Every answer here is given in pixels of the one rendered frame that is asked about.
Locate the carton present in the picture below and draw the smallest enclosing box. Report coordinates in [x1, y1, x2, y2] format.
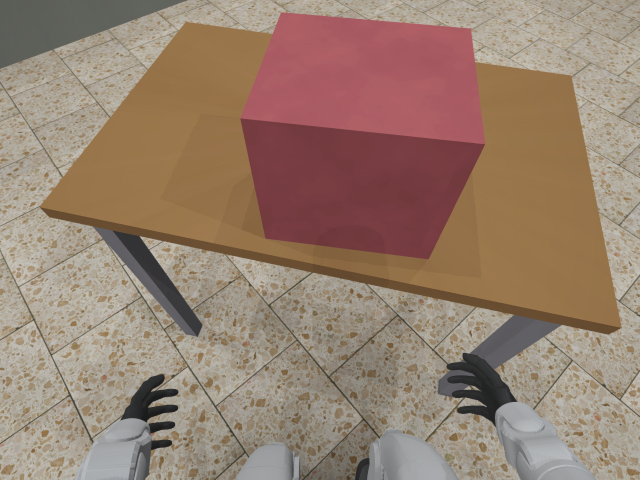
[240, 12, 485, 259]

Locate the robot right thigh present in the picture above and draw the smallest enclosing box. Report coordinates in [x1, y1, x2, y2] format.
[369, 433, 459, 480]

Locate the robot right forearm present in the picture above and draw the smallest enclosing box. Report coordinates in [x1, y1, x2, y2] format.
[495, 402, 596, 480]

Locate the robot right hand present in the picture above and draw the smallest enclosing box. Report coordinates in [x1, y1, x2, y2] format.
[447, 353, 517, 427]

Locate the robot thigh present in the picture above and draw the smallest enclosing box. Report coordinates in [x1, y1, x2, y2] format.
[369, 433, 459, 480]
[235, 445, 300, 480]

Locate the robot left forearm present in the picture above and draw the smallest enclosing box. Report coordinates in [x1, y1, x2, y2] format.
[74, 418, 152, 480]

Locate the robot left thigh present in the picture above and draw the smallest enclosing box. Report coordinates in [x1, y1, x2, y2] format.
[235, 445, 300, 480]

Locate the table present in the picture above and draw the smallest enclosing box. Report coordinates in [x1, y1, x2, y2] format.
[40, 22, 622, 397]

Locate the robot left hand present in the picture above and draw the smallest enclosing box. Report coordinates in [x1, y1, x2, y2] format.
[120, 374, 178, 450]

